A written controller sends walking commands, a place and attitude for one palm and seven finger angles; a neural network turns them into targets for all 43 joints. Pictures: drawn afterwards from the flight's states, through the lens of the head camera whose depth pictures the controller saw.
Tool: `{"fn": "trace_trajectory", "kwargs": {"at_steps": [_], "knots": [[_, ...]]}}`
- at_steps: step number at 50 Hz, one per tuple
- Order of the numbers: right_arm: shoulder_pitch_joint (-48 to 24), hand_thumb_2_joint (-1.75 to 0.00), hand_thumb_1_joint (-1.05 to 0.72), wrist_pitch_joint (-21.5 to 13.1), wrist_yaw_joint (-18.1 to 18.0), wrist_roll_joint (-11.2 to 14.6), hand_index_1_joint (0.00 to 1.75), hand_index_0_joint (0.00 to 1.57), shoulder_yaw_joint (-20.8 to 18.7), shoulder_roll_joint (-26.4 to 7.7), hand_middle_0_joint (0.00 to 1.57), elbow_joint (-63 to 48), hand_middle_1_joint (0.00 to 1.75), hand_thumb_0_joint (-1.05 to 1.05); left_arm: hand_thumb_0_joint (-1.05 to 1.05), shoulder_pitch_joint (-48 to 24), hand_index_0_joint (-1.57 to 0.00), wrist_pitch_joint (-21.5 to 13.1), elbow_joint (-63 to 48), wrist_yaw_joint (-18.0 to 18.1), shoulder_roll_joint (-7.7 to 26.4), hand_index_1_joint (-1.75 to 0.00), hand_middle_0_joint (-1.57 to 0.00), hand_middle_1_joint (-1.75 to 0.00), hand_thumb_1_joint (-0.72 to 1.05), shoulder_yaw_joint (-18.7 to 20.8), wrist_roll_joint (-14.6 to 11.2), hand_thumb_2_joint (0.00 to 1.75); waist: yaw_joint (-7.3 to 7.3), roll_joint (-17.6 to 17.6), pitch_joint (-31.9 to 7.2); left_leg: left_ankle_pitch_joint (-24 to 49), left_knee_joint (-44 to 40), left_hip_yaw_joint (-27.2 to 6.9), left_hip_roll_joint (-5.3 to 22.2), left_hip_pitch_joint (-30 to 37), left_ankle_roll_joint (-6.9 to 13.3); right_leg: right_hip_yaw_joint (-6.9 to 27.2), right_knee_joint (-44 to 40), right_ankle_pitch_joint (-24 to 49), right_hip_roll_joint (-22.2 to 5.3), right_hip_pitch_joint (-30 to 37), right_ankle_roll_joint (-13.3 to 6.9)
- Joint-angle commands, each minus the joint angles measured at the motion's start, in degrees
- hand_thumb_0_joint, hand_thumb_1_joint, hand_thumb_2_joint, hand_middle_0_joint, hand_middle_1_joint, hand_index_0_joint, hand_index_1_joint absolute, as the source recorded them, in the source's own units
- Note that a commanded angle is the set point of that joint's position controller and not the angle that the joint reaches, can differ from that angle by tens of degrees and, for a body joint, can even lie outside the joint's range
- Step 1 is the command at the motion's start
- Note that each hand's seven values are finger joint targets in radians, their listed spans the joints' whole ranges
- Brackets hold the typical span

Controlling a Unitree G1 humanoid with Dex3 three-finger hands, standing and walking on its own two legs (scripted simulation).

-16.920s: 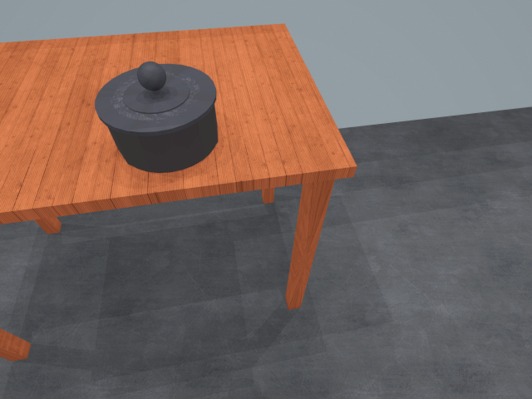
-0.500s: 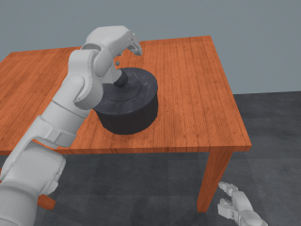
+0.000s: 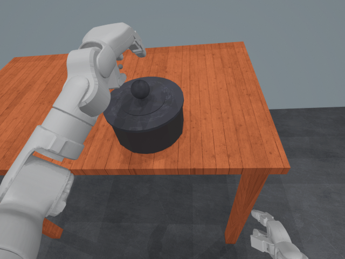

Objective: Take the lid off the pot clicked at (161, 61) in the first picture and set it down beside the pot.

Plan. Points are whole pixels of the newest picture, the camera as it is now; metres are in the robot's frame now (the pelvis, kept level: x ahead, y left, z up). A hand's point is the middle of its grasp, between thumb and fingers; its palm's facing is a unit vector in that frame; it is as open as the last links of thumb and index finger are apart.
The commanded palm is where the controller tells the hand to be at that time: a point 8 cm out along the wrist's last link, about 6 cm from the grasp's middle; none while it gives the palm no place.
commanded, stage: move the open hand above the knob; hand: left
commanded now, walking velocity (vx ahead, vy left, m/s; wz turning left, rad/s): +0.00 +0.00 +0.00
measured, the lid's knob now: (140, 89) +0.47 +0.11 +0.17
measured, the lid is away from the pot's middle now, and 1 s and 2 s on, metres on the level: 0.00 0.00 0.01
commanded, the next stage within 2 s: lower the open fingers around the knob in 0.66 s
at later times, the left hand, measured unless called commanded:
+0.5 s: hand (127, 65) +0.43 +0.11 +0.26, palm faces -0.02 -0.07 -1.00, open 9.8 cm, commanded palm +0.39 +0.13 +0.32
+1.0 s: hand (127, 83) +0.42 +0.12 +0.22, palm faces -0.15 -0.11 -0.98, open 9.9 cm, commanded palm +0.39 +0.13 +0.30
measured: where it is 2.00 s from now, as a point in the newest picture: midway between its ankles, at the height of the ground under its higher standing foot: outside the picture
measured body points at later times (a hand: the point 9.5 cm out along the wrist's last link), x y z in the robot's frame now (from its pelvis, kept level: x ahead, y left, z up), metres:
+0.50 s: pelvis +0.00 +0.00 +0.00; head +0.01 -0.04 +0.45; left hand +0.42 +0.11 +0.31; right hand +0.21 -0.22 -0.10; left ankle +0.01 +0.10 -0.74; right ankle -0.01 -0.11 -0.74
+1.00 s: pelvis +0.00 +0.00 +0.00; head +0.02 -0.04 +0.45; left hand +0.42 +0.12 +0.27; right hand +0.21 -0.22 -0.11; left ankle +0.01 +0.10 -0.74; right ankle -0.01 -0.11 -0.74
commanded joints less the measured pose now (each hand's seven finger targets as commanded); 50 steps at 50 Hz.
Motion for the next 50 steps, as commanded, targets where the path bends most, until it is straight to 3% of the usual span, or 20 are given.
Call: {"fn": "trace_trajectory", "kwargs": {"at_steps": [1,2,5,9,10,14,16,20,22,26,29,35,37,39,40,42,44,45,46,50], "knots": [[-11.47,-0.90,-0.90,-3.00,0.26,-0.18,0.30,0.20,-2.10,-4.61,0.20,-10.32,0.30,0.00,0.00,-31.29,-0.89,-2.06,-18.01,1.40,10.99,-0.08,-0.89,-0.08,-0.40,6.94,1.49,1.74,-0.59,-6.80,-25.32,16.11,1.10,-1.12,-0.28,13.12,1.72,-0.16,-1.65,19.83,1.48,7.34,-2.64],[-10.41,-0.90,-0.90,-3.27,-0.31,-0.37,0.30,0.20,-1.76,-4.85,0.20,-9.53,0.30,0.00,0.00,-34.62,-0.89,-1.90,-17.08,2.05,16.33,-0.08,-0.89,-0.08,-0.40,10.75,2.30,1.74,-0.25,-6.53,-25.23,15.80,0.49,-1.23,-0.34,12.45,1.69,0.21,-1.46,20.06,1.47,8.19,-2.71],[-8.63,-0.90,-0.90,-4.60,-1.53,-0.81,0.30,0.20,-1.08,-4.62,0.20,-8.13,0.30,0.00,0.00,-39.71,-0.89,-2.24,-14.93,3.71,22.71,-0.08,-0.89,-0.08,-0.40,15.64,2.64,1.74,0.62,-7.35,-25.01,17.14,-0.80,-1.53,-0.45,11.27,1.31,0.67,-1.32,22.09,1.47,10.51,-2.75],[-8.95,-0.90,-0.90,-3.41,-0.62,-0.38,0.30,0.20,-1.43,-4.80,0.20,-8.29,0.30,0.00,0.00,-20.86,-0.89,-1.27,-2.91,2.57,7.80,-0.08,-0.89,-0.08,-0.40,8.03,-0.42,1.74,0.70,-9.37,-18.32,16.92,-0.93,-0.67,0.30,8.83,0.76,-0.77,-2.28,20.27,1.20,6.24,-2.80],[-8.88,-0.90,-0.90,-3.10,-0.27,-0.53,0.30,0.20,-1.26,-4.78,0.20,-8.19,0.30,0.00,0.00,-18.50,-0.89,-1.25,-2.39,2.40,8.83,-0.08,-0.89,-0.08,-0.40,9.02,0.46,1.74,1.24,-10.81,-18.56,15.46,-1.10,-0.07,0.55,8.39,0.44,-0.82,-2.07,18.92,0.99,6.26,-2.45],[-12.35,-0.90,-0.90,-1.53,0.80,0.10,0.30,0.20,-1.93,-4.53,0.20,-11.99,0.30,0.00,0.00,-16.72,-0.89,-1.80,-13.85,1.22,2.14,-0.08,-0.89,-0.08,-0.40,3.05,-0.59,1.74,-0.10,-10.00,-21.04,15.65,0.41,0.33,0.35,10.48,1.31,-0.72,-2.19,19.96,1.09,6.68,-2.39],[-12.50,-0.90,-0.90,-1.64,0.77,-0.02,0.30,0.20,-1.88,-4.24,0.20,-12.03,0.30,0.00,0.00,-27.04,-0.89,-1.93,-21.87,1.60,7.83,-0.08,-0.89,-0.08,-0.40,5.36,0.79,1.74,-0.29,-7.13,-24.37,17.90,0.82,-0.39,0.24,12.79,1.51,-0.30,-1.66,20.74,1.41,7.34,-2.60],[-8.67,-0.90,-0.90,-3.73,-1.17,-0.52,0.30,0.20,-1.43,-4.59,0.20,-8.47,0.30,0.00,0.00,-39.14,-0.89,-1.61,-17.61,4.20,19.98,-0.08,-0.89,-0.08,-0.40,13.57,2.20,1.74,-0.23,-5.97,-23.51,15.69,-0.55,-1.49,0.06,12.39,1.21,0.10,-1.84,18.34,2.03,7.77,-2.86],[-8.24,-0.90,-0.90,-3.95,-1.97,-0.59,0.30,0.20,-0.85,-4.71,0.20,-7.22,0.30,0.00,0.00,-35.08,-0.89,-1.22,-9.68,4.67,19.61,-0.08,-0.89,-0.08,-0.40,13.80,2.13,1.74,0.49,-8.12,-19.84,13.33,-1.74,-1.02,0.15,9.75,0.92,0.07,-2.57,17.21,1.65,7.31,-2.80],[-9.58,-0.90,-0.90,-3.15,-0.74,-0.53,0.30,0.20,-1.06,-4.48,0.20,-8.22,0.30,0.00,0.00,-22.13,-0.89,-1.02,-4.06,3.27,7.18,-0.08,-0.89,-0.08,-0.40,6.36,0.49,1.74,0.70,-8.04,-19.71,13.61,-1.21,-0.36,0.16,8.63,0.60,-0.53,-2.55,16.96,1.14,6.27,-2.76],[-10.62,-0.90,-0.90,-2.13,0.26,0.19,0.30,0.20,-1.88,-4.74,0.20,-9.92,0.30,0.00,0.00,-18.42,-0.89,-1.13,-7.70,2.15,1.27,-0.08,-0.89,-0.08,-0.40,1.99,-0.54,1.74,-0.73,-9.48,-20.30,13.95,0.08,-0.19,0.36,10.30,1.05,-0.91,-2.72,17.77,1.29,5.32,-2.56],[-9.50,-0.90,-0.90,-4.06,-1.09,-0.60,0.30,0.20,-1.52,-4.52,0.20,-9.58,0.30,0.00,0.00,-39.24,-0.89,-2.05,-19.94,3.28,19.57,-0.08,-0.89,-0.08,-0.40,12.76,2.42,1.74,-0.10,-6.30,-28.03,18.88,0.66,-1.45,-0.57,13.14,1.73,0.87,-1.15,24.08,1.53,11.02,-2.65],[-9.08,-0.90,-0.90,-4.21,-1.39,-0.66,0.30,0.20,-1.33,-4.44,0.20,-8.37,0.30,0.00,0.00,-35.89,-0.89,-1.21,-13.45,3.10,18.03,-0.08,-0.89,-0.08,-0.40,12.35,2.52,1.74,0.15,-7.11,-24.46,19.36,0.23,-1.26,-0.40,11.89,1.46,0.62,-1.22,24.79,1.49,9.85,-2.73],[-8.23,-0.90,-0.90,-3.66,-1.11,-0.52,0.30,0.20,-1.75,-5.58,0.20,-7.80,0.30,0.00,0.00,-26.05,-0.89,-0.76,-5.84,2.00,13.27,-0.08,-0.89,-0.08,-0.40,10.87,-0.52,1.74,-0.10,-8.30,-20.39,17.52,0.07,-1.02,-0.31,9.91,1.29,-0.13,-2.20,23.40,1.23,7.80,-2.69],[-7.92,-0.90,-0.90,-3.45,-0.96,-0.60,0.30,0.20,-1.20,-5.21,0.20,-7.51,0.30,0.00,0.00,-22.52,-0.89,-0.82,-2.75,1.56,14.23,-0.08,-0.89,-0.08,-0.40,11.74,0.42,1.74,0.68,-10.49,-18.94,16.08,-0.64,-0.44,0.08,8.23,0.89,-0.18,-2.01,21.67,1.03,7.46,-2.38],[-8.69,-0.90,-0.90,-2.65,-0.67,-0.10,0.30,0.20,-1.03,-5.20,0.20,-8.98,0.30,0.00,0.00,-13.53,-0.89,-1.31,-0.03,0.50,9.67,-0.08,-0.89,-0.08,-0.40,9.07,-0.58,1.74,0.80,-12.99,-15.43,13.07,-0.65,0.61,0.23,5.83,0.88,-0.50,-2.48,20.13,0.86,6.15,-1.89],[-9.81,-0.90,-0.90,-1.81,-0.11,0.31,0.30,0.20,-1.51,-5.40,0.20,-10.57,0.30,0.00,0.00,-11.20,-0.89,-1.63,-4.15,-0.34,3.46,-0.08,-0.89,-0.08,-0.40,4.46,-2.05,1.74,-0.24,-11.82,-15.66,12.58,-0.28,0.76,0.19,6.93,1.17,-0.91,-3.04,19.69,0.99,5.47,-1.96],[-10.69,-0.90,-0.90,-1.48,0.12,0.31,0.30,0.20,-1.43,-5.03,0.20,-11.18,0.30,0.00,0.00,-15.30,-0.89,-1.60,-10.17,-0.46,3.46,-0.08,-0.89,-0.08,-0.40,3.46,-1.50,1.74,-0.37,-10.55,-18.65,13.41,-0.22,0.78,0.12,8.56,1.23,-0.69,-2.68,19.98,0.93,6.22,-1.86],[-11.42,-0.90,-0.90,-1.32,0.16,0.16,0.30,0.20,-1.69,-4.84,0.20,-11.73,0.30,0.00,0.00,-19.12,-0.89,-1.42,-13.80,-0.47,3.79,-0.08,-0.89,-0.08,-0.40,3.07,-1.46,1.74,-0.74,-9.48,-20.19,13.87,0.37,0.35,-0.12,9.72,1.63,-0.65,-2.82,20.27,1.15,6.46,-2.02],[-9.26,-0.90,-0.90,-4.06,-0.63,-0.66,0.30,0.20,-2.24,-4.45,0.20,-10.82,0.30,0.00,0.00,-39.68,-0.89,-2.73,-28.36,2.12,18.96,-0.08,-0.89,-0.08,-0.40,12.37,0.32,1.74,-0.72,-2.91,-31.71,22.28,1.75,-2.10,-0.80,17.26,2.09,1.14,-0.70,26.15,2.22,11.39,-2.50]]}}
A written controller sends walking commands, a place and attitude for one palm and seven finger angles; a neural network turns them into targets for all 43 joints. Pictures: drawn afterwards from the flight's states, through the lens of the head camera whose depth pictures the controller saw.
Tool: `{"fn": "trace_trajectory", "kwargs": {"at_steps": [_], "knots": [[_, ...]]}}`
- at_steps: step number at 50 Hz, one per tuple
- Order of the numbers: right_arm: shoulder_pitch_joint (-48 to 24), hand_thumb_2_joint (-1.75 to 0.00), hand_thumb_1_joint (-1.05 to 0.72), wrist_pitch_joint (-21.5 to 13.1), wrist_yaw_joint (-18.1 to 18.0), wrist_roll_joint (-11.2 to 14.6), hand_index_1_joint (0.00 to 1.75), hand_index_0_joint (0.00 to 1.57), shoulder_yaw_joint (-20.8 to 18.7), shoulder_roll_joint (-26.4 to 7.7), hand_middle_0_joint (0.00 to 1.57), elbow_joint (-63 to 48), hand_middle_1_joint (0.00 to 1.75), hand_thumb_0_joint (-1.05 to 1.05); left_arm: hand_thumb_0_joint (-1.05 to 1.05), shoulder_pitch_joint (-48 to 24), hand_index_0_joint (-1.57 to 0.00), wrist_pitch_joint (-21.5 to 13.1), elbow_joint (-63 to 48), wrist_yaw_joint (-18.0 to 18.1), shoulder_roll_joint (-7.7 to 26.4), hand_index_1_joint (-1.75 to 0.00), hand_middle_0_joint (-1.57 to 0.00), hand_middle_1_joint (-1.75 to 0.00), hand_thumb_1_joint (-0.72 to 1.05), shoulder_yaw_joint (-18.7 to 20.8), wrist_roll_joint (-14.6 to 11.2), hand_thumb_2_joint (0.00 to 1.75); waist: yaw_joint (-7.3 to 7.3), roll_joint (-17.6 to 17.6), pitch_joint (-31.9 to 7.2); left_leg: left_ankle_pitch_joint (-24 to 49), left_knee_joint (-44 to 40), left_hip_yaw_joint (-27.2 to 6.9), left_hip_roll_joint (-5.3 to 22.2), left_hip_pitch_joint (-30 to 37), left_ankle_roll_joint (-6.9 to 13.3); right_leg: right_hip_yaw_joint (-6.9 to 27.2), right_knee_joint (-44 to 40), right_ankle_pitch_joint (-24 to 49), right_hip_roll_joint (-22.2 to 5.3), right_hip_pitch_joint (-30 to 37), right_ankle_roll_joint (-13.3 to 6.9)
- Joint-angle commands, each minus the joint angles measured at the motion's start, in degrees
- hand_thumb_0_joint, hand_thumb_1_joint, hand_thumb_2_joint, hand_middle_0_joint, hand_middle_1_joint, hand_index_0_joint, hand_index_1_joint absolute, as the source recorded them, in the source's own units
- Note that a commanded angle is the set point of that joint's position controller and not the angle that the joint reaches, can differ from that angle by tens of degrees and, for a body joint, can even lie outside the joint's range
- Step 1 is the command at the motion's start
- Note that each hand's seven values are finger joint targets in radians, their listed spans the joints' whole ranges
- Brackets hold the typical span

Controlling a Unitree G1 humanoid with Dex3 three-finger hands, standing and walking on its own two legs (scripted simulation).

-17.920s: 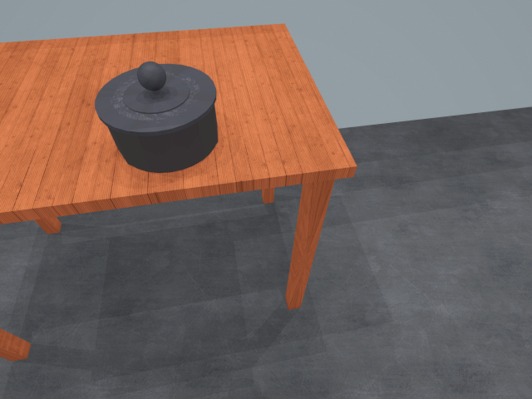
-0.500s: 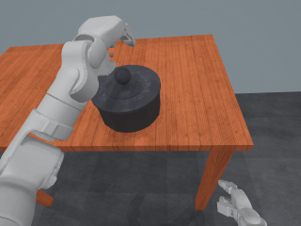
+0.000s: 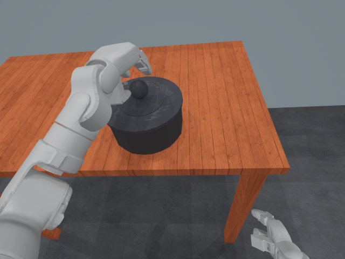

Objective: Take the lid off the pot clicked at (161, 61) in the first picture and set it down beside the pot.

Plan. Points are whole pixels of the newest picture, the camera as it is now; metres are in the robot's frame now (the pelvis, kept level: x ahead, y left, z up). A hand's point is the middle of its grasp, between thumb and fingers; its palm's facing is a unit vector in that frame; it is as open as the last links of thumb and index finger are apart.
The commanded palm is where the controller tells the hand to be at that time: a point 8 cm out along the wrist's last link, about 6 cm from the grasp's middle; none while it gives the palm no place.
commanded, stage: lower the open fingers around the knob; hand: left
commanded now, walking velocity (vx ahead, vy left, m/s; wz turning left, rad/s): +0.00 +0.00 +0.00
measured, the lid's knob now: (138, 89) +0.46 +0.11 +0.17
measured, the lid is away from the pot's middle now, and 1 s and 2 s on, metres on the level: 0.00 0.01 0.00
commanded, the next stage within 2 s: close the fingers and squeeze the knob in 0.94 s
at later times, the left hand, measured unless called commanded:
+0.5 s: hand (128, 86) +0.42 +0.11 +0.21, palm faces -0.15 -0.13 -0.98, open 9.9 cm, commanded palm +0.39 +0.12 +0.26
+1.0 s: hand (133, 92) +0.42 +0.11 +0.19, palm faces -0.19 -0.11 -0.98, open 9.9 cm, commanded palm +0.39 +0.12 +0.25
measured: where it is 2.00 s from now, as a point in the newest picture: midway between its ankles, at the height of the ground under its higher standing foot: outside the picture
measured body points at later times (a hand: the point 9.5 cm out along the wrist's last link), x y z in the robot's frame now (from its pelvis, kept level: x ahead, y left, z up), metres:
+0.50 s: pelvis +0.00 +0.00 +0.00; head +0.01 -0.04 +0.45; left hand +0.42 +0.12 +0.26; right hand +0.20 -0.21 -0.11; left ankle +0.01 +0.10 -0.74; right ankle -0.02 -0.11 -0.74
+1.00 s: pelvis +0.00 +0.00 +0.00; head +0.01 -0.05 +0.45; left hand +0.43 +0.11 +0.24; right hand +0.19 -0.23 -0.11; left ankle +0.01 +0.10 -0.74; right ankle -0.02 -0.11 -0.74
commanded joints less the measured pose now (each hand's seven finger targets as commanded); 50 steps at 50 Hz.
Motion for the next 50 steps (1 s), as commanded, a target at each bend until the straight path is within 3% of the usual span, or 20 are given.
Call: {"fn": "trace_trajectory", "kwargs": {"at_steps": [1,3,6,9,11,15,17,18,21,24,27,29,32,34,36,39,42,46,49,50], "knots": [[-8.83,-0.90,-0.90,-5.13,-1.07,-0.93,0.30,0.20,-2.37,-4.72,0.20,-7.86,0.30,0.00,0.00,-42.67,-0.89,-1.61,-15.52,4.32,20.84,-0.08,-0.89,-0.08,-0.40,15.33,3.18,1.74,0.00,-4.66,-29.28,22.73,1.36,-2.10,-0.91,14.52,1.97,0.86,-0.63,26.86,2.22,9.88,-2.89],[-7.61,-0.90,-0.90,-4.43,-1.63,-0.62,0.30,0.20,-1.43,-4.93,0.20,-5.76,0.30,0.00,0.00,-36.62,-0.89,-0.57,-2.93,4.29,19.54,-0.08,-0.89,-0.08,-0.40,14.82,3.47,1.74,0.22,-8.76,-21.34,17.65,-0.59,-1.25,-0.54,9.30,1.30,0.16,-1.52,23.71,1.92,7.58,-2.62],[-8.07,-0.90,-0.90,-3.65,-1.03,-0.13,0.30,0.20,-1.17,-4.89,0.20,-5.99,0.30,0.00,0.00,-24.78,-0.89,-1.05,5.87,3.41,7.92,-0.08,-0.89,-0.08,-0.40,7.38,1.87,1.74,0.14,-10.34,-14.99,12.42,-1.78,-0.47,0.03,5.65,0.59,-1.14,-2.52,16.92,1.57,3.10,-2.43],[-10.92,-0.90,-0.90,-3.24,0.67,0.06,0.30,0.20,-2.37,-4.46,0.20,-9.52,0.30,0.00,0.00,-17.02,-0.89,-2.14,-5.48,2.60,-0.70,-0.08,-0.89,-0.08,-0.40,2.74,-0.39,1.74,0.28,-7.11,-22.40,17.59,0.41,-0.79,-0.15,10.89,1.00,-1.11,-1.69,20.51,1.44,5.42,-2.76],[-12.03,-0.90,-0.90,-2.55,1.37,-0.03,0.30,0.20,-2.42,-4.27,0.20,-10.19,0.30,0.00,0.00,-21.92,-0.89,-2.09,-12.23,2.45,1.56,-0.08,-0.89,-0.08,-0.40,2.75,0.84,1.74,-0.07,-6.51,-25.50,19.79,1.26,-0.97,-0.12,12.29,1.11,-0.83,-1.18,22.36,1.63,6.41,-2.70],[-8.89,-0.90,-0.90,-3.06,-0.39,-0.34,0.30,0.20,-2.15,-4.81,0.20,-7.18,0.30,0.00,0.00,-40.30,-0.89,-1.64,-11.97,5.08,15.87,-0.08,-0.89,-0.08,-0.40,11.37,3.08,1.74,-1.14,-7.35,-23.06,14.13,-0.75,-1.94,-0.12,10.80,1.33,-0.27,-1.83,18.71,2.48,6.55,-2.65],[-8.26,-0.90,-0.90,-4.07,-1.27,-0.55,0.30,0.20,-1.93,-4.26,0.20,-6.14,0.30,0.00,0.00,-39.41,-0.89,-1.53,-6.53,5.83,14.34,-0.08,-0.89,-0.08,-0.40,10.44,3.56,1.74,-0.79,-8.04,-21.81,13.69,-1.22,-1.94,-0.35,10.51,1.37,-0.29,-1.92,18.26,2.43,6.05,-2.81],[-8.11,-0.90,-0.90,-4.11,-1.20,-0.52,0.30,0.20,-1.74,-4.17,0.20,-5.84,0.30,0.00,0.00,-33.45,-0.89,-1.18,-1.58,5.40,9.72,-0.08,-0.89,-0.08,-0.40,7.86,2.83,1.74,-0.66,-8.16,-19.32,13.77,-1.45,-1.79,-0.26,9.42,1.12,-0.75,-2.15,17.94,2.29,4.58,-2.86],[-8.34,-0.90,-0.90,-3.41,-0.09,-0.37,0.30,0.20,-1.54,-4.58,0.20,-6.28,0.30,0.00,0.00,-20.41,-0.89,-1.64,3.95,4.53,3.09,-0.08,-0.89,-0.08,-0.40,5.13,1.47,1.74,0.19,-8.60,-17.33,13.22,-1.21,-1.03,0.07,7.49,0.35,-1.67,-1.97,16.76,1.99,3.43,-2.76],[-10.64,-0.90,-0.90,-2.45,0.93,-0.07,0.30,0.20,-2.44,-4.45,0.20,-8.73,0.30,0.00,0.00,-18.62,-0.89,-2.56,-4.87,4.10,-2.42,-0.08,-0.89,-0.08,-0.40,0.86,0.23,1.74,-0.66,-7.64,-21.73,15.43,0.22,-1.00,-0.04,10.18,0.81,-1.48,-1.66,18.89,1.81,4.96,-2.84],[-10.28,-0.90,-0.90,-2.52,0.73,-0.63,0.30,0.20,-2.57,-4.32,0.20,-8.74,0.30,0.00,0.00,-29.16,-0.89,-2.69,-12.55,5.15,7.72,-0.08,-0.89,-0.08,-0.40,6.99,2.49,1.74,-0.40,-7.79,-25.54,17.19,0.58,-1.57,-0.30,11.56,1.27,-0.47,-1.27,21.99,2.15,8.10,-2.83],[-9.02,-0.90,-0.90,-2.66,-0.23,-0.76,0.30,0.20,-2.53,-5.03,0.20,-7.09,0.30,0.00,0.00,-34.84,-0.89,-2.58,-10.88,6.28,12.83,-0.08,-0.89,-0.08,-0.40,10.32,2.37,1.74,-0.93,-7.02,-23.77,15.29,-0.07,-1.87,-0.22,10.54,1.42,-0.29,-1.71,21.16,2.32,7.86,-2.84],[-7.70,-0.90,-0.90,-2.89,-0.81,-0.18,0.30,0.20,-1.68,-4.34,0.20,-5.46,0.30,0.00,0.00,-26.20,-0.89,-1.36,3.82,6.20,6.38,-0.08,-0.89,-0.08,-0.40,6.36,2.33,1.74,-1.10,-10.89,-14.74,10.64,-1.70,-1.03,0.17,6.45,0.81,-1.12,-2.61,16.32,2.33,3.19,-2.37],[-8.42,-0.90,-0.90,-2.99,-0.29,-0.22,0.30,0.20,-2.30,-4.60,0.20,-6.69,0.30,0.00,0.00,-20.95,-0.89,-1.99,1.05,5.65,1.74,-0.08,-0.89,-0.08,-0.40,4.17,0.69,1.74,-0.65,-8.30,-17.69,12.50,-0.82,-1.12,-0.27,8.08,0.96,-1.25,-2.37,17.50,2.12,3.91,-2.70],[-9.71,-0.90,-0.90,-2.95,0.25,-0.55,0.30,0.20,-2.13,-4.40,0.20,-7.79,0.30,0.00,0.00,-20.38,-0.89,-2.80,-3.77,5.56,2.63,-0.08,-0.89,-0.08,-0.40,4.40,1.43,1.74,0.00,-6.21,-22.59,15.75,0.11,-0.96,-0.46,9.88,0.81,-0.72,-1.39,20.90,1.98,6.85,-2.73],[-9.54,-0.90,-0.90,-2.24,0.58,-0.31,0.30,0.20,-2.83,-4.19,0.20,-7.66,0.30,0.00,0.00,-27.57,-0.89,-2.69,-7.73,5.84,0.36,-0.08,-0.89,-0.08,-0.40,1.16,1.40,1.74,-2.03,-6.42,-22.55,15.37,0.40,-1.64,-0.11,11.08,1.10,-1.15,-1.86,19.98,2.42,5.38,-2.86],[-7.19,-0.90,-0.90,-3.08,-0.95,-0.69,0.30,0.20,-2.15,-4.85,0.20,-5.91,0.30,0.00,0.00,-31.02,-0.89,-2.70,-2.57,7.68,14.34,-0.08,-0.89,-0.08,-0.40,12.08,3.82,1.74,-0.38,-8.95,-21.96,12.80,-0.65,-1.27,-0.43,8.36,1.47,0.31,-2.11,19.78,2.38,8.16,-2.59],[-8.30,-0.90,-0.90,-3.49,-0.40,-0.57,0.30,0.20,-2.40,-4.14,0.20,-6.48,0.30,0.00,0.00,-27.28,-0.89,-2.63,-2.07,6.51,3.65,-0.08,-0.89,-0.08,-0.40,4.15,2.12,1.74,-0.93,-7.35,-22.38,16.68,-0.11,-1.48,-0.43,9.95,1.14,-0.53,-1.62,22.64,2.27,7.08,-2.69],[-8.44,-0.90,-0.90,-3.08,0.28,-0.34,0.30,0.20,-2.72,-4.70,0.20,-6.87,0.30,0.00,0.00,-22.82,-0.89,-2.47,-1.79,5.89,1.88,-0.08,-0.89,-0.08,-0.40,3.68,1.11,1.74,-0.99,-6.47,-21.64,17.72,0.47,-1.41,-0.39,10.22,1.14,-0.85,-1.66,23.26,2.31,6.38,-2.78],[-8.09,-0.90,-0.90,-3.12,0.34,-0.51,0.30,0.20,-2.52,-4.41,0.20,-6.82,0.30,0.00,0.00,-24.07,-0.89,-2.58,-3.20,5.96,4.31,-0.08,-0.89,-0.08,-0.40,5.26,1.91,1.74,-0.66,-8.36,-23.03,17.31,0.29,-1.30,-0.48,10.13,1.12,-0.64,-1.59,23.59,2.26,7.72,-2.51]]}}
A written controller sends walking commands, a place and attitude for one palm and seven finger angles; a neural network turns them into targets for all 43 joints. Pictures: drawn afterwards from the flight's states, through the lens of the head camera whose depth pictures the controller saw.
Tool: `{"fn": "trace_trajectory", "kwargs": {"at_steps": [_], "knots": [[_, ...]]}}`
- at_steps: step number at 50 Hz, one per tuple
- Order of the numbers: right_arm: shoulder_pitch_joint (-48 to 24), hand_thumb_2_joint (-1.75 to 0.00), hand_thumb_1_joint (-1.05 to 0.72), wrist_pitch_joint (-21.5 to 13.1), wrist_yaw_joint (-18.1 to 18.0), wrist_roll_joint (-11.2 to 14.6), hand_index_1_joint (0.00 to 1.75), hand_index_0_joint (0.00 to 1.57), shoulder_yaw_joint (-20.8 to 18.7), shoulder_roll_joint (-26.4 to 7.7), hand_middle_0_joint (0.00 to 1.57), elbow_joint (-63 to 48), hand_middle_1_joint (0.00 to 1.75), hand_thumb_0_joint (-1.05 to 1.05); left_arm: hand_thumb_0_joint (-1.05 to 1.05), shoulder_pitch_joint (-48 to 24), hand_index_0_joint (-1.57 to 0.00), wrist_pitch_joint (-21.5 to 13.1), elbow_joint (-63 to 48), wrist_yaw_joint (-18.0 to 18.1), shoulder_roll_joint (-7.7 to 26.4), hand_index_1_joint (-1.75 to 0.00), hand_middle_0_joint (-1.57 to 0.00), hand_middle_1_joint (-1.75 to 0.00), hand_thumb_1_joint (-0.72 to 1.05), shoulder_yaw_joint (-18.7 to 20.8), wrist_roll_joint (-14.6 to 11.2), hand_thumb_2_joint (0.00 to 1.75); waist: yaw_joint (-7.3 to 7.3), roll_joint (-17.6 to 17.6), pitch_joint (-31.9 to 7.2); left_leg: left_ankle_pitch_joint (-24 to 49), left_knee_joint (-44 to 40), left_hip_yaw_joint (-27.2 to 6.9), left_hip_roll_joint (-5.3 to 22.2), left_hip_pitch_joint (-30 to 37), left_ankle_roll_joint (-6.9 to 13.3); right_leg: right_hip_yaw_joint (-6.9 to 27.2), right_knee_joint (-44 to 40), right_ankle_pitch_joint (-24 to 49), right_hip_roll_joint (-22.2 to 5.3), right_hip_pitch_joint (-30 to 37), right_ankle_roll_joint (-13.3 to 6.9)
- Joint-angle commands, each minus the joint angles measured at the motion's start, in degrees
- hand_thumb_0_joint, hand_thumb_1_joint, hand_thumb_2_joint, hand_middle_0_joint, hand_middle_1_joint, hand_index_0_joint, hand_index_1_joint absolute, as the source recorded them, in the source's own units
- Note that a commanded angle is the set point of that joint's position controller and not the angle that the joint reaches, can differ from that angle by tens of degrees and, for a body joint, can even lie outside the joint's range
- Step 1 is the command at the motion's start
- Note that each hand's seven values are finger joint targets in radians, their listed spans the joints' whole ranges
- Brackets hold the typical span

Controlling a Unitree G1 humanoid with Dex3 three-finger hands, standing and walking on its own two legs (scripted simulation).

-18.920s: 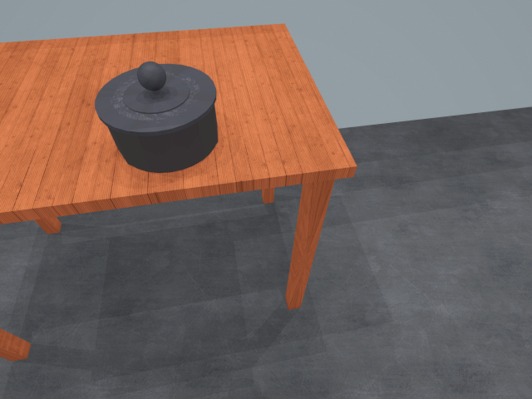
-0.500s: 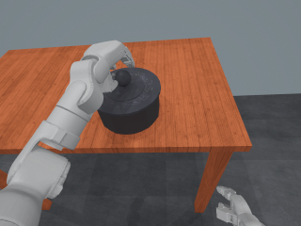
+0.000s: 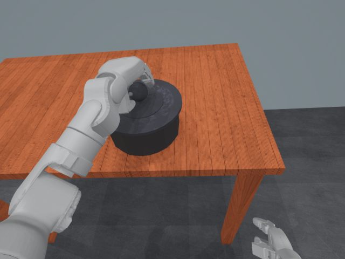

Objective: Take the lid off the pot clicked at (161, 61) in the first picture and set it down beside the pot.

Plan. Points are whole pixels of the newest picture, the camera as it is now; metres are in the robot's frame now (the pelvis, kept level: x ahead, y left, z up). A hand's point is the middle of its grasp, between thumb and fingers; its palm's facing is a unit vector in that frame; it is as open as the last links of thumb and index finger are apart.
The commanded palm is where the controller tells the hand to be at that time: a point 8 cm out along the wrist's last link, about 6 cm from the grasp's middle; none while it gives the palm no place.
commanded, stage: close the fingers and squeeze the knob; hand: left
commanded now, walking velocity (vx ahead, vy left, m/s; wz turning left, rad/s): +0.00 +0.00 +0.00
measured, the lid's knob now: (138, 91) +0.46 +0.10 +0.17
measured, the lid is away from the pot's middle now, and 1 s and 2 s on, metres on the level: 0.01 0.00 0.01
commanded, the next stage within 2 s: lift the lid straight up in 1.22 s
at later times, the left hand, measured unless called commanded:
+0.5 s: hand (130, 94) +0.42 +0.11 +0.19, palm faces -0.19 -0.12 -0.97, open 8.8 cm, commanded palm +0.39 +0.13 +0.25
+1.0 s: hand (130, 93) +0.43 +0.11 +0.19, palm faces -0.20 -0.12 -0.97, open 7.7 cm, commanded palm +0.40 +0.13 +0.25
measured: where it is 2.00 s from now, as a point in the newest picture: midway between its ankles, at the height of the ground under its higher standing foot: outside the picture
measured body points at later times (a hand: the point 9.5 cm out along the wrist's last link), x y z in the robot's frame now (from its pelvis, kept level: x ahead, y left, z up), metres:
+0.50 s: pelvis +0.00 +0.00 +0.00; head +0.01 -0.04 +0.45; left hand +0.43 +0.11 +0.24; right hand +0.19 -0.23 -0.11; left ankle +0.01 +0.10 -0.74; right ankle -0.02 -0.11 -0.74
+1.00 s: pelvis +0.00 +0.00 +0.00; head +0.01 -0.04 +0.45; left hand +0.43 +0.12 +0.24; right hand +0.18 -0.22 -0.11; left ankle +0.01 +0.10 -0.74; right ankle -0.02 -0.11 -0.74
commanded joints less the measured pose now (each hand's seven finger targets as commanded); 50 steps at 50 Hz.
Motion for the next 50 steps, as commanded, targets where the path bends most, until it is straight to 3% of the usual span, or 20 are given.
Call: {"fn": "trace_trajectory", "kwargs": {"at_steps": [1,2,3,6,9,13,14,15,21,22,25,29,30,36,37,41,43,46,49,50], "knots": [[-9.53,-0.90,-0.90,-2.61,0.22,0.06,0.30,0.20,-1.76,-5.39,0.20,-9.25,0.30,0.00,0.00,-24.63,-0.89,-0.77,-9.83,1.39,9.75,-0.08,-0.89,-0.08,-0.40,8.10,1.15,1.74,0.23,-8.30,-21.12,16.52,0.02,-0.59,-0.86,8.91,1.67,-0.05,-1.60,23.62,1.85,6.97,-2.14],[-9.28,-0.90,-0.90,-2.68,0.04,-0.01,0.30,0.20,-1.65,-5.32,0.20,-9.35,0.30,0.00,0.00,-27.02,-0.89,-1.02,-12.54,1.48,11.93,-0.08,-0.89,-0.08,-0.40,9.57,1.35,1.74,0.48,-8.92,-22.24,16.64,-0.20,-0.72,-1.01,8.98,1.75,0.13,-1.42,24.70,1.73,8.33,-2.04],[-9.64,-0.90,-0.90,-2.73,-0.17,0.02,0.30,0.20,-1.51,-5.29,0.20,-9.43,0.30,0.00,0.00,-27.42,-0.83,-1.06,-11.77,1.56,13.00,-0.08,-0.83,-0.08,-0.29,10.09,1.65,1.41,0.42,-8.36,-21.51,16.27,-0.39,-0.51,-0.94,8.64,1.75,0.36,-1.41,24.29,1.72,8.08,-2.04],[-8.84,-0.90,-0.90,-2.93,-0.73,-0.14,0.30,0.20,-1.52,-5.26,0.20,-8.91,0.30,0.00,0.00,-29.07,-0.85,-1.08,-10.63,1.90,14.05,-0.08,-0.85,-0.08,-0.25,10.86,1.92,1.40,0.42,-8.90,-21.15,16.91,-0.50,-0.48,-0.96,8.61,1.96,0.54,-1.61,24.99,1.79,8.30,-2.00],[-9.48,-0.90,-0.90,-2.81,-0.50,0.16,0.30,0.20,-1.73,-5.28,0.20,-9.34,0.30,0.00,0.00,-26.16,-0.87,-0.85,-9.98,1.31,8.82,-0.08,-0.87,-0.08,-0.21,7.09,0.56,1.38,-0.04,-7.52,-20.18,16.09,-0.63,-0.33,-0.94,8.69,1.81,0.11,-1.84,23.69,1.64,6.88,-2.03],[-9.53,-0.90,-0.90,-2.80,-0.19,0.03,0.30,0.20,-1.64,-5.21,0.20,-9.54,0.30,0.00,0.00,-25.22,-0.90,-0.93,-10.93,1.28,10.73,-0.08,-0.90,-0.08,-0.16,8.58,1.37,1.36,0.52,-7.03,-22.15,16.06,-0.31,-0.35,-0.95,9.43,1.71,0.24,-1.54,23.08,1.74,7.49,-2.04],[-9.84,-0.90,-0.90,-2.63,-0.11,0.11,0.30,0.20,-1.84,-5.43,0.20,-9.84,0.30,0.00,0.00,-25.50,-0.91,-1.00,-12.30,1.17,9.02,-0.08,-0.91,-0.08,-0.15,7.25,0.67,1.35,0.04,-6.98,-22.50,16.39,0.04,-0.56,-1.09,9.74,1.82,0.06,-1.59,23.52,1.81,7.63,-2.14],[-9.03,-0.90,-0.90,-2.81,-0.30,-0.04,0.30,0.20,-1.71,-5.14,0.20,-9.41,0.30,0.00,0.00,-26.90,-0.92,-0.97,-12.09,1.45,11.93,-0.08,-0.92,-0.08,-0.14,9.25,1.60,1.35,0.28,-7.62,-23.48,16.00,-0.24,-0.44,-1.04,9.67,1.83,0.46,-1.58,23.34,1.74,8.30,-1.94],[-9.03,-0.90,-0.90,-3.07,-0.88,-0.10,0.30,0.20,-1.60,-5.13,0.20,-8.71,0.30,0.00,0.00,-29.55,-0.80,-0.53,-9.57,1.52,11.61,-0.43,-0.80,-0.43,-0.06,8.74,1.70,1.30,0.00,-7.90,-20.72,15.25,-0.62,-0.70,-1.10,8.94,2.00,0.41,-2.08,22.82,1.91,7.08,-2.06],[-8.90,-0.90,-0.90,-3.19,-0.83,0.01,0.30,0.20,-1.51,-5.26,0.20,-8.73,0.30,0.00,0.00,-28.49,-0.80,-0.67,-9.91,1.62,13.72,-0.47,-0.80,-0.47,-0.04,10.58,1.78,1.29,0.50,-7.71,-21.52,15.47,-0.72,-0.69,-0.96,8.93,1.82,0.56,-1.75,23.23,1.73,7.89,-2.02],[-9.35,-0.90,-0.90,-3.35,-0.20,-0.12,0.30,0.20,-1.60,-4.90,0.20,-9.62,0.30,0.00,0.00,-25.13,-0.78,-1.09,-12.35,1.22,11.09,-0.55,-0.78,-0.55,0.00,9.03,1.43,1.26,0.84,-6.66,-24.56,19.03,-0.05,-0.73,-1.03,10.35,1.63,0.45,-0.88,25.46,1.69,9.13,-2.08],[-10.05,-0.90,-0.90,-2.59,0.15,0.16,0.30,0.20,-1.88,-5.48,0.20,-10.31,0.30,0.00,0.00,-22.24,-0.77,-1.12,-13.15,0.73,9.49,-0.64,-0.77,-0.64,0.05,8.32,0.26,1.21,0.51,-8.22,-21.36,17.56,-0.10,-0.45,-0.86,8.95,1.80,-0.02,-1.54,25.05,1.74,8.02,-2.10],[-9.76,-0.90,-0.90,-2.71,0.10,0.07,0.30,0.20,-1.70,-5.31,0.20,-10.15,0.30,0.00,0.00,-23.75,-0.77,-1.19,-13.79,0.96,12.64,-0.66,-0.77,-0.66,0.07,10.41,1.15,1.20,0.85,-8.44,-21.58,17.05,-0.38,-0.40,-0.72,8.88,1.66,0.25,-1.42,24.35,1.67,8.28,-1.97],[-9.67,-0.90,-0.90,-2.18,-0.67,0.20,0.30,0.20,-1.40,-5.21,0.20,-9.25,0.30,0.00,0.00,-26.44,-0.84,-0.48,-10.14,1.38,9.85,-0.55,-0.85,-0.55,0.09,7.31,1.08,1.28,-0.15,-7.29,-17.52,12.32,-1.32,-0.45,-0.56,8.08,1.63,-0.24,-2.65,18.26,1.99,4.65,-2.11],[-9.12,-0.90,-0.90,-2.28,-0.83,0.19,0.30,0.20,-1.32,-5.39,0.20,-8.98,0.30,0.00,0.00,-26.19,-0.84,-0.46,-8.63,1.79,12.49,-0.55,-0.86,-0.56,0.11,9.53,1.46,1.28,0.20,-7.66,-17.42,11.64,-1.46,-0.60,-0.42,7.62,1.58,-0.14,-2.59,17.25,1.96,4.75,-2.16],[-9.55,-0.90,-0.90,-2.69,-0.89,-0.10,0.30,0.20,-1.33,-5.16,0.20,-9.45,0.30,0.00,0.00,-27.91,-0.86,-0.94,-10.72,2.11,12.19,-0.57,-0.89,-0.58,0.16,9.06,2.15,1.29,0.41,-6.07,-23.08,14.47,-0.66,-0.74,-0.66,9.27,1.52,0.29,-1.50,19.79,1.93,7.23,-2.36],[-8.93,-0.90,-0.90,-2.52,-0.79,-0.01,0.30,0.20,-1.35,-5.08,0.20,-9.08,0.30,0.00,0.00,-27.50,-0.88,-0.56,-8.58,2.07,9.82,-0.58,-0.91,-0.59,0.19,7.27,1.99,1.29,-0.01,-7.04,-21.46,13.94,-0.73,-0.77,-0.56,8.74,1.49,-0.16,-1.83,19.21,2.00,5.86,-2.29],[-8.19,-0.90,-0.90,-2.46,-1.40,0.20,0.30,0.20,-1.06,-5.72,0.20,-8.29,0.30,0.00,0.00,-26.70,-0.90,-0.46,-2.68,2.24,12.28,-0.59,-0.94,-0.61,0.23,9.44,2.29,1.29,-0.20,-8.90,-17.43,10.66,-1.37,-0.30,-0.42,6.24,1.56,-0.06,-2.65,16.80,1.99,4.47,-2.08],[-8.37,-0.90,-0.90,-2.62,-1.33,0.17,0.30,0.20,-1.60,-5.63,0.20,-8.91,0.30,0.00,0.00,-29.51,-0.92,-0.70,-7.21,2.01,9.46,-0.60,-0.97,-0.62,0.26,7.18,1.48,1.30,-0.51,-6.75,-20.56,12.63,-1.05,-0.86,-0.70,8.39,1.81,-0.15,-2.41,18.33,1.88,5.36,-2.37],[-7.86,-0.90,-0.90,-2.91,-1.28,-0.01,0.30,0.20,-1.44,-5.44,0.20,-8.65,0.30,0.00,0.00,-29.81,-0.93,-0.84,-7.22,2.19,11.60,-0.60,-0.98,-0.63,0.27,8.73,2.37,1.30,-0.12,-6.66,-22.08,14.23,-0.83,-0.96,-0.66,9.14,1.66,0.11,-1.89,19.58,1.93,6.38,-2.37]]}}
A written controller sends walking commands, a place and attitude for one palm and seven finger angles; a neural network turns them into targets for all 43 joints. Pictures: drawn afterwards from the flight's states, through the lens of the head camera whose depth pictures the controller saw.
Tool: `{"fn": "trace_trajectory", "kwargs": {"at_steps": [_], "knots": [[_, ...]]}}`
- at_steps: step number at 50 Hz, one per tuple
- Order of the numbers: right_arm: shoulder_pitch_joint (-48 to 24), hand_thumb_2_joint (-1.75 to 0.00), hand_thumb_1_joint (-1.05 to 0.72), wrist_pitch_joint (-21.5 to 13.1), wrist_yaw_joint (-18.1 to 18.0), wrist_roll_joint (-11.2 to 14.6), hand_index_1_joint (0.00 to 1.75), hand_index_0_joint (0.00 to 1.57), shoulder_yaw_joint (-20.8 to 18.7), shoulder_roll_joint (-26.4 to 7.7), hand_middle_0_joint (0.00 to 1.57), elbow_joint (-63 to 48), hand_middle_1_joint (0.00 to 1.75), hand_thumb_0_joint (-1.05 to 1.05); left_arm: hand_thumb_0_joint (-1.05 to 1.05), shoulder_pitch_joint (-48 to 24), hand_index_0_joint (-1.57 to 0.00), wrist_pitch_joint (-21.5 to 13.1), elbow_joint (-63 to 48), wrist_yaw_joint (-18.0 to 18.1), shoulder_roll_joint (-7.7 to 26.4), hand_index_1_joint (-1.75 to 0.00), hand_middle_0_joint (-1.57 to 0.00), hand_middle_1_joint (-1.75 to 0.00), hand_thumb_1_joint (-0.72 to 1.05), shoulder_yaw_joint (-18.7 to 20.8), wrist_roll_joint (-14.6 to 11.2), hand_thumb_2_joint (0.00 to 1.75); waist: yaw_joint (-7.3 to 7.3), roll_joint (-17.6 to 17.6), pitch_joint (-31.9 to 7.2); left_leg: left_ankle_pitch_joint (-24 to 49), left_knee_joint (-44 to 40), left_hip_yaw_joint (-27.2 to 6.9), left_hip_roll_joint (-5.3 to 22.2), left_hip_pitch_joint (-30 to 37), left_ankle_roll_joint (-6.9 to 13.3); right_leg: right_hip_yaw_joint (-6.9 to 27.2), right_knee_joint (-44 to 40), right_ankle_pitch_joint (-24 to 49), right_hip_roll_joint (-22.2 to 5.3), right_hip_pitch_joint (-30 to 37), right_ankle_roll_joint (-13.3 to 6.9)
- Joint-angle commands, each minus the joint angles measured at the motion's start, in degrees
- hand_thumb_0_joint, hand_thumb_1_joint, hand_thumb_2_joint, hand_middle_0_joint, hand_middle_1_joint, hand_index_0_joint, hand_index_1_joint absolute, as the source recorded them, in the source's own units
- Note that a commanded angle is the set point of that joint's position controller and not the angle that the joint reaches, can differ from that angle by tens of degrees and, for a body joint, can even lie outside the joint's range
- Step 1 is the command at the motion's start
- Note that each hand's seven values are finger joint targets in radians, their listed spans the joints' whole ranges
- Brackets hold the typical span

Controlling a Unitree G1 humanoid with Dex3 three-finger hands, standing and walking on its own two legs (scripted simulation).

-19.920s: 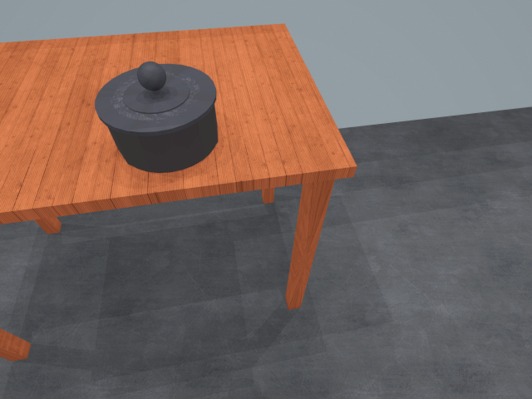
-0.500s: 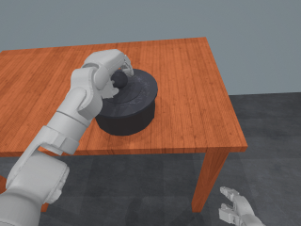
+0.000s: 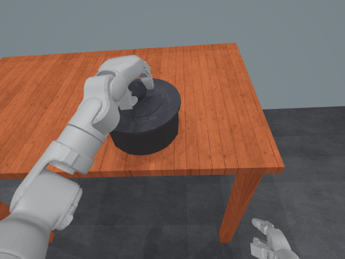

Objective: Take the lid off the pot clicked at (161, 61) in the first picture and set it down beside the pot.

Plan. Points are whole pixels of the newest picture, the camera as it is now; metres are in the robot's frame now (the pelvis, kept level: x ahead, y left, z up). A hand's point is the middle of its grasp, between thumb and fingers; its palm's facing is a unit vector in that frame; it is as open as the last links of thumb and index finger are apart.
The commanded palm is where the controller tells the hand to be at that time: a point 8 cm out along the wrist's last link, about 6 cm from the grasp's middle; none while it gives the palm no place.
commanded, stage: close the fingers and squeeze the knob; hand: left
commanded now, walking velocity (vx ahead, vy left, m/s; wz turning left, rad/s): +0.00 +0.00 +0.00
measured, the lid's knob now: (137, 91) +0.46 +0.10 +0.17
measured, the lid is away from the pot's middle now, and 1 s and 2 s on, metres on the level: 0.00 0.01 0.02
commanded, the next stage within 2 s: lift the lid straight up in 0.22 s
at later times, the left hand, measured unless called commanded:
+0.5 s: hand (130, 92) +0.43 +0.11 +0.19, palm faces -0.21 -0.11 -0.97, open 7.7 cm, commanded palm +0.40 +0.13 +0.27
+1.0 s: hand (127, 76) +0.43 +0.11 +0.23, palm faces -0.17 -0.11 -0.98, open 7.7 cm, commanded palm +0.40 +0.13 +0.31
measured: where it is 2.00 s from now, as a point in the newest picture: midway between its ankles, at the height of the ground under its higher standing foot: outside the picture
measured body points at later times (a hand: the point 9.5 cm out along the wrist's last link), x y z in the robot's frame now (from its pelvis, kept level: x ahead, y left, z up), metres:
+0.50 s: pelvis +0.00 +0.00 +0.00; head +0.01 -0.04 +0.45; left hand +0.43 +0.11 +0.24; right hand +0.19 -0.23 -0.11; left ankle +0.01 +0.10 -0.74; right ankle -0.01 -0.11 -0.74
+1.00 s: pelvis +0.01 +0.00 +0.00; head +0.02 -0.04 +0.45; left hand +0.44 +0.11 +0.28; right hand +0.20 -0.22 -0.11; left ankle +0.01 +0.10 -0.74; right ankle -0.01 -0.11 -0.74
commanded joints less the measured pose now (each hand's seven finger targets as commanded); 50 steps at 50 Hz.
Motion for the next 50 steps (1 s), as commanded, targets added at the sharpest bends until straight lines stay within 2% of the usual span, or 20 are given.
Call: {"fn": "trace_trajectory", "kwargs": {"at_steps": [1,7,9,12,15,16,17,21,25,28,29,30,34,37,39,40,44,47,49,50], "knots": [[-7.90,-0.90,-0.90,-3.18,-0.12,-0.18,0.30,0.20,-2.21,-5.71,0.20,-8.89,0.30,0.00,0.00,-26.92,-0.94,0.06,-7.66,2.32,10.78,-0.61,-0.99,-0.63,0.27,7.64,2.05,1.31,0.13,-6.96,-21.35,14.92,-0.73,-1.23,-0.71,9.02,1.49,-0.36,-1.83,20.49,2.05,6.74,-2.57],[-7.84,-0.90,-0.90,-3.23,-0.05,-0.06,0.30,0.20,-2.17,-5.81,0.20,-9.07,0.30,0.00,0.00,-26.75,-0.98,-0.03,-7.87,1.77,11.49,-0.63,-1.04,-0.65,0.32,8.13,1.62,1.33,0.13,-8.08,-19.43,13.89,-1.20,-0.94,-0.78,7.99,1.60,-0.33,-2.25,21.15,1.87,6.99,-2.29],[-8.26,-0.90,-0.90,-2.99,0.14,0.06,0.30,0.20,-2.52,-5.95,0.20,-9.28,0.30,0.00,0.00,-26.68,-0.99,0.07,-8.77,1.59,8.41,-0.63,-1.05,-0.66,0.33,5.81,0.91,1.33,-0.36,-6.74,-19.43,14.01,-1.16,-1.22,-0.74,8.86,1.61,-0.75,-2.40,19.98,2.02,5.95,-2.54],[-7.53,-0.90,-0.90,-3.16,-0.14,-0.02,0.30,0.20,-2.18,-5.94,0.20,-8.84,0.30,0.00,0.00,-26.66,-1.01,0.13,-6.70,1.90,12.33,-0.64,-1.07,-0.67,0.35,8.85,1.76,1.34,0.17,-8.05,-18.69,12.33,-1.52,-1.03,-0.75,7.73,1.58,-0.43,-2.52,19.04,2.00,6.53,-2.32],[-7.72,-0.90,-0.90,-3.25,-0.13,-0.07,0.30,0.20,-2.26,-5.61,0.20,-9.09,0.30,0.00,0.00,-27.49,-1.02,-0.03,-8.26,1.68,10.44,-0.64,-1.08,-0.67,0.36,7.04,1.76,1.34,-0.14,-7.89,-20.57,13.26,-1.24,-1.00,-0.92,8.78,1.68,-0.20,-2.47,20.00,1.96,7.07,-2.25],[-7.59,-0.90,-0.90,-3.10,-0.24,-0.07,0.30,0.20,-2.30,-5.84,0.20,-8.80,0.30,0.00,0.00,-26.88,-1.02,0.20,-5.91,1.64,10.40,-0.65,-1.08,-0.67,0.36,7.25,1.68,1.35,-0.23,-8.38,-18.68,12.17,-1.40,-0.82,-0.76,7.86,1.70,-0.37,-2.89,19.12,2.00,6.25,-2.23],[-7.40,-0.90,-0.90,-3.10,-0.24,-0.01,0.30,0.20,-2.23,-5.98,0.20,-8.73,0.30,0.00,0.00,-28.53,-1.02,0.07,-7.76,1.86,12.92,-0.65,-1.08,-0.67,0.36,8.97,1.89,1.35,0.14,-7.89,-19.89,12.11,-1.61,-1.12,-0.73,8.14,1.63,-0.22,-2.62,19.05,1.94,6.99,-2.29],[-8.00,-0.90,-0.90,-3.54,-0.26,-0.24,0.30,0.20,-2.49,-5.72,0.20,-8.81,0.30,0.00,0.00,-31.88,-1.03,0.11,-9.98,1.80,12.30,-0.65,-1.08,-0.68,0.37,8.10,1.96,1.35,-0.15,-6.28,-22.03,14.33,-1.09,-1.31,-0.93,10.05,1.81,-0.07,-2.41,20.88,2.09,7.52,-2.51],[-7.90,-0.90,-0.90,-4.21,-0.38,-0.40,0.30,0.20,-2.34,-5.66,0.20,-8.80,0.30,0.00,0.00,-35.28,-1.03,-0.04,-13.14,1.86,16.13,-0.65,-1.09,-0.68,0.37,10.71,2.12,1.35,0.37,-6.25,-24.54,15.91,-1.44,-1.80,-1.09,10.91,1.87,0.42,-2.15,22.96,1.95,9.82,-2.48],[-8.19,-0.90,-0.90,-4.23,-0.59,-0.31,0.30,0.20,-2.27,-5.55,0.20,-8.28,0.30,0.00,0.00,-36.10,-1.03,0.46,-10.44,1.24,13.35,-0.65,-1.09,-0.68,0.37,8.34,1.80,1.35,-0.15,-7.16,-21.88,15.54,-1.62,-1.56,-1.14,10.38,1.96,0.14,-2.58,23.16,1.97,8.22,-2.37],[-8.12,-0.90,-0.90,-4.24,-0.53,-0.20,0.30,0.20,-2.69,-5.87,0.20,-8.33,0.30,0.00,0.00,-35.82,-1.03,0.51,-10.87,1.02,12.13,-0.65,-1.09,-0.68,0.37,7.79,0.97,1.35,-0.43,-6.74,-22.20,16.04,-1.40,-1.64,-1.10,11.05,2.10,-0.15,-2.83,23.13,2.01,7.95,-2.48],[-8.00,-0.90,-0.90,-4.69,-0.52,-0.30,0.30,0.20,-2.47,-5.66,0.20,-8.25,0.30,0.00,0.00,-38.61,-1.03,0.28,-13.17,1.20,15.08,-0.65,-1.09,-0.68,0.37,9.51,1.74,1.35,-0.04,-5.87,-24.37,16.29,-1.78,-1.92,-0.97,12.11,1.84,0.18,-2.35,22.81,2.04,8.90,-2.41],[-8.07,-0.90,-0.90,-5.23,-0.21,-0.34,0.30,0.20,-2.86,-5.83,0.20,-8.05,0.30,0.00,0.00,-38.84,-1.03,0.58,-12.97,0.62,11.44,-0.65,-1.09,-0.68,0.37,7.01,0.87,1.35,-0.50,-4.04,-25.00,18.74,-1.05,-2.29,-1.17,13.95,1.98,-0.33,-2.40,24.18,2.25,7.94,-2.76],[-7.78,-0.90,-0.90,-5.77,-0.21,-0.68,0.30,0.20,-2.59,-5.74,0.20,-7.55,0.30,0.00,0.00,-40.23,-1.03,0.56,-12.75,0.65,16.04,-0.65,-1.09,-0.68,0.37,10.67,2.06,1.35,0.60,-6.36,-26.28,19.55,-1.33,-2.50,-1.24,13.38,2.00,0.24,-1.94,25.99,2.07,9.73,-2.68],[-8.45,-0.90,-0.90,-5.76,0.10,-0.62,0.30,0.20,-2.87,-5.83,0.20,-8.14,0.30,0.00,0.00,-38.73,-1.03,0.36,-14.38,0.04,13.45,-0.65,-1.09,-0.68,0.37,9.20,0.92,1.35,0.45,-6.06,-27.47,22.65,-0.72,-2.51,-1.29,14.23,2.06,0.06,-1.75,28.24,1.88,10.49,-2.69],[-8.32,-0.90,-0.90,-6.17,0.28,-0.82,0.30,0.20,-2.70,-5.36,0.20,-8.21,0.30,0.00,0.00,-40.65,-1.03,0.05,-17.33,0.03,15.41,-0.65,-1.09,-0.68,0.37,10.26,1.76,1.35,0.89,-5.95,-29.73,24.36,-0.88,-2.72,-1.13,15.42,1.82,0.32,-1.37,28.83,1.90,11.40,-2.52],[-8.87,-0.90,-0.90,-5.17,0.85,-0.53,0.30,0.20,-2.86,-6.11,0.20,-8.29,0.30,0.00,0.00,-34.21,-1.03,0.76,-13.00,-0.79,13.48,-0.65,-1.09,-0.68,0.37,10.21,0.38,1.35,1.03,-7.69,-23.81,22.54,-1.00,-2.02,-0.99,12.35,1.95,-0.24,-2.11,28.01,1.66,9.68,-2.67],[-9.41,-0.90,-0.90,-4.79,0.58,-0.68,0.30,0.20,-2.16,-5.73,0.20,-8.63,0.30,0.00,0.00,-34.13,-1.03,0.96,-11.79,-1.13,16.07,-0.65,-1.09,-0.68,0.37,11.81,1.40,1.35,1.54,-9.81,-21.65,19.67,-1.68,-1.27,-0.97,10.35,1.87,0.00,-2.32,26.59,1.42,9.46,-2.40],[-9.92,-0.90,-0.90,-4.36,0.54,-0.48,0.30,0.20,-2.45,-5.98,0.20,-9.01,0.30,0.00,0.00,-35.19,-1.03,0.89,-13.72,-1.34,14.63,-0.65,-1.09,-0.68,0.37,10.62,0.51,1.35,1.20,-8.07,-22.12,19.40,-1.56,-1.31,-0.99,11.09,2.04,-0.23,-2.60,25.56,1.38,8.96,-2.60],[-10.06,-0.90,-0.90,-4.67,0.53,-0.58,0.30,0.20,-2.11,-5.53,0.20,-9.29,0.30,0.00,0.00,-39.43,-1.03,0.56,-17.83,-1.12,17.25,-0.65,-1.09,-0.68,0.37,11.70,1.50,1.35,1.50,-6.69,-24.75,19.91,-1.96,-1.50,-0.90,12.25,1.71,0.17,-2.02,25.06,1.37,10.02,-2.54]]}}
